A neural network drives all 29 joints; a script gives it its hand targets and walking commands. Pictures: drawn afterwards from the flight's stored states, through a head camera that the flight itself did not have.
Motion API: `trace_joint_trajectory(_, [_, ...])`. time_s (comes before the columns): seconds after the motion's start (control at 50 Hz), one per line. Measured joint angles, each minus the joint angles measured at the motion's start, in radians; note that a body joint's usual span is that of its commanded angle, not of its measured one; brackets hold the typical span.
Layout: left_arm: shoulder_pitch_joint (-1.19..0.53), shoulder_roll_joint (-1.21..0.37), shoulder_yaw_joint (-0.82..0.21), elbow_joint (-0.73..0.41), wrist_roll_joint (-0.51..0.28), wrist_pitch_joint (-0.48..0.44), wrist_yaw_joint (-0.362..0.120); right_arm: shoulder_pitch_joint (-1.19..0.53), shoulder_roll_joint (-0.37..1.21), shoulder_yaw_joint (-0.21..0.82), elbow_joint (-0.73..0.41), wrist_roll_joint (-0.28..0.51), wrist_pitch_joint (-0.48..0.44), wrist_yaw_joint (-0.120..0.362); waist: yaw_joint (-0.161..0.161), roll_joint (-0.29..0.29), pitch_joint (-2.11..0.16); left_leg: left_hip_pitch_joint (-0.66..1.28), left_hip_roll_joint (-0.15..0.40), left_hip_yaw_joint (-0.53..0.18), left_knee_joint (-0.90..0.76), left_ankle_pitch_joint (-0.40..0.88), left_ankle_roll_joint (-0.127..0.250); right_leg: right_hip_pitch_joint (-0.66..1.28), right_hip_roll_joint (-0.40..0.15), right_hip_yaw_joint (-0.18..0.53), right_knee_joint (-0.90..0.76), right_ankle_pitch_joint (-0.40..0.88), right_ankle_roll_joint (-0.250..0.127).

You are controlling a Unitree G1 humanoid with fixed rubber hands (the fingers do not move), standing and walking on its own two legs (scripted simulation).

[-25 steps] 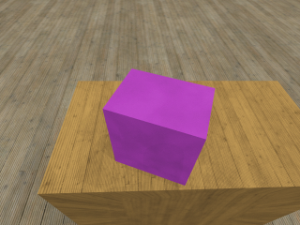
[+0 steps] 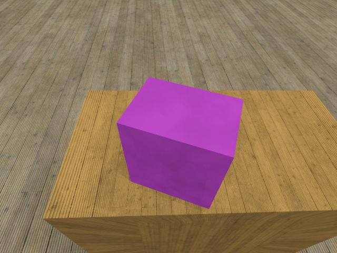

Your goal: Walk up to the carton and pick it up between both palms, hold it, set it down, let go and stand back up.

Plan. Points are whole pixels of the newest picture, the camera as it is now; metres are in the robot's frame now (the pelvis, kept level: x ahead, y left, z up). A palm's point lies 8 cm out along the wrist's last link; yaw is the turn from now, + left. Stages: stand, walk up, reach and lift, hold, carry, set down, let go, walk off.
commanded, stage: stand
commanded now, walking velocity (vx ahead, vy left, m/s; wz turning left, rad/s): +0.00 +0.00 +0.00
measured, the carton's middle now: (180, 145) +0.39 -0.02 +0.02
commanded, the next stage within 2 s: none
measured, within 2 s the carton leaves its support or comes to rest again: neither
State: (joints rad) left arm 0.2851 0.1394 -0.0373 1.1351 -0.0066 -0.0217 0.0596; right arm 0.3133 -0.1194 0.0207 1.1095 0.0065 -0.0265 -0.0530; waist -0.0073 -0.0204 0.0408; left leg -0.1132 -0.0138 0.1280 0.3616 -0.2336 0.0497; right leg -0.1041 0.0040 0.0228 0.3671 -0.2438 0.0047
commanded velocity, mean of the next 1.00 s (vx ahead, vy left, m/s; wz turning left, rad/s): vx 0.00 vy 0.00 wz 0.00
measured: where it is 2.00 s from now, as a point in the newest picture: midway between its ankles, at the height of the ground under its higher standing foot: outside the picture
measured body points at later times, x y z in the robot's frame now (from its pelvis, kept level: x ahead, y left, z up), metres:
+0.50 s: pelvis -0.01 +0.01 +0.00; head +0.00 +0.02 +0.45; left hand -0.01 +0.22 -0.17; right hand -0.03 -0.20 -0.16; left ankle -0.02 +0.08 -0.75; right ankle -0.03 -0.12 -0.75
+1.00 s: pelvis -0.02 +0.01 +0.00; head -0.02 +0.03 +0.45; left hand -0.04 +0.22 -0.17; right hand -0.05 -0.20 -0.16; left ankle -0.02 +0.08 -0.75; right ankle -0.03 -0.12 -0.75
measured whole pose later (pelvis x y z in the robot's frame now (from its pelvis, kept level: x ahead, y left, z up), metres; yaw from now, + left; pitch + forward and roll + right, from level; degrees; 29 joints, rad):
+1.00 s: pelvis -0.02 +0.01 +0.00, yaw +0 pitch -2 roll +0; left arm 0.31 0.13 -0.04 1.14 -0.01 -0.01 0.06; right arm 0.34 -0.11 0.02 1.12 0.01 -0.02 -0.05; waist -0.01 -0.03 0.03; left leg -0.13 -0.04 0.14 0.36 -0.20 0.07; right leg -0.14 -0.02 0.03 0.39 -0.22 0.03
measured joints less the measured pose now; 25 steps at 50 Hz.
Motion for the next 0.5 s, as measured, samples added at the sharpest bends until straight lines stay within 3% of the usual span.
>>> trace_joint_trajectory(0.5, [0.003, -0.003, -0.003, 0.000, 0.001, 0.002, 0.001, 0.009, 0.005, 0.001, 0.008, 0.000, -0.001, 0.001, -0.002, 0.001, -0.005, 0.001, -0.010, 0.003, -0.002, 0.011, 0.010, -0.002, -0.010, 0.003, 0.004, 0.009, 0.011])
